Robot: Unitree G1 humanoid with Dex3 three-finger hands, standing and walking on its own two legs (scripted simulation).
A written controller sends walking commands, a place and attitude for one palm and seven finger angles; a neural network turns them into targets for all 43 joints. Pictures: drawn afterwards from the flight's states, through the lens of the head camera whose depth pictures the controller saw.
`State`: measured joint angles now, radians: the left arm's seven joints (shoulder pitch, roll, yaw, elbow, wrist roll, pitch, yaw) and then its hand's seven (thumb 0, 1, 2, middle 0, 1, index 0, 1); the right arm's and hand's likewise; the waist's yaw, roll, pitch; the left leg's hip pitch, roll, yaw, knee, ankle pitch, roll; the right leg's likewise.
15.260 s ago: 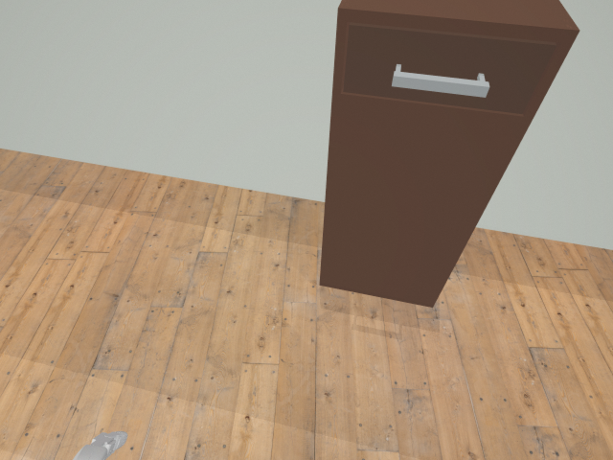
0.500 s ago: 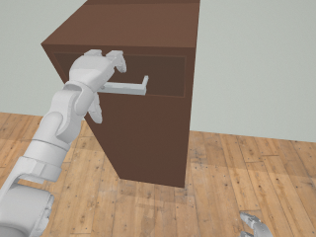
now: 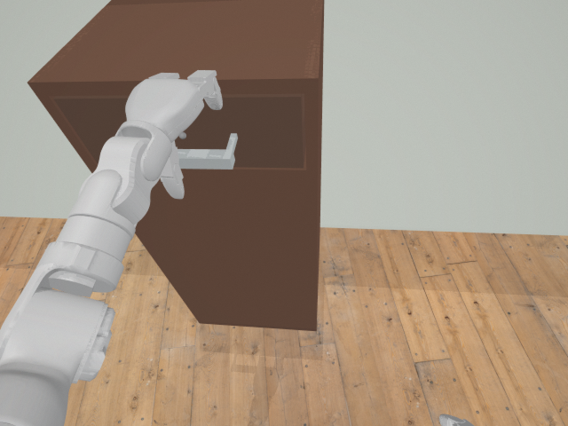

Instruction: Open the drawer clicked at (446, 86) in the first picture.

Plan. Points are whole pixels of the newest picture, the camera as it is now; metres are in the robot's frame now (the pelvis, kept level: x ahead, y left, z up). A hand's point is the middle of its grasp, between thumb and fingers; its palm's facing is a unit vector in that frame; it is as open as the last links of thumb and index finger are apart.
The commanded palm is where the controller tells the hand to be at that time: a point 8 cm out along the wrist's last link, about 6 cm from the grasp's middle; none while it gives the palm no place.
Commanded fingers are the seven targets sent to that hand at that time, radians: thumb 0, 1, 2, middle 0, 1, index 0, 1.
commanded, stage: move the hooked fingers above the handle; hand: left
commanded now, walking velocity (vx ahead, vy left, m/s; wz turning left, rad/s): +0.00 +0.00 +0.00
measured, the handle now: (180, 149) +0.50 +0.18 +0.12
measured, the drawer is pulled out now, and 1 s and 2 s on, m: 0.00 0.00 0.00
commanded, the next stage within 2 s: none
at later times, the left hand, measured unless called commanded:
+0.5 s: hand (178, 145) +0.44 +0.15 +0.18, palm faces +0.09 -0.05 -0.99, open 13.8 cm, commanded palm +0.43 +0.20 +0.24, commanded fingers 0.00 -0.50 0.30 -0.30 -1.20 -0.30 -1.20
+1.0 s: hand (159, 153) +0.44 +0.18 +0.17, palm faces +0.06 -0.02 -1.00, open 13.8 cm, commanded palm +0.43 +0.21 +0.24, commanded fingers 0.00 -0.50 0.30 -0.30 -1.20 -0.30 -1.20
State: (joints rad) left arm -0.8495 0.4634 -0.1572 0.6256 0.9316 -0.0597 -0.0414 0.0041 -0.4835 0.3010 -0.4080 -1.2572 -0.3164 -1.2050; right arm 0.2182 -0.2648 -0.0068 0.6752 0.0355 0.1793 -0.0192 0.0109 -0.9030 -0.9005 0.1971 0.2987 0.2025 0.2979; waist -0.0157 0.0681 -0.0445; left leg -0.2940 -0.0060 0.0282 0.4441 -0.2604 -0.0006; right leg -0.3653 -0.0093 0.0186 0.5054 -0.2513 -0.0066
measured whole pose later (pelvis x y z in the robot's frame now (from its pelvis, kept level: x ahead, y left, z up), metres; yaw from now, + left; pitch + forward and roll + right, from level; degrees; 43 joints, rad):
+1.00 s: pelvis -0.01 +0.01 +0.00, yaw +1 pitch +6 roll +0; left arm -0.80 0.54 -0.15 0.56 0.92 -0.19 -0.07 0.00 -0.48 0.30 -0.33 -1.20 -0.31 -1.21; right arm 0.28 -0.28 -0.05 0.66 0.04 0.15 -0.05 0.01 -0.90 -0.90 0.20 0.30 0.20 0.30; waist -0.01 0.04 -0.03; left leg -0.32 -0.01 0.01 0.48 -0.26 0.01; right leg -0.36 -0.01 0.00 0.50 -0.24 0.00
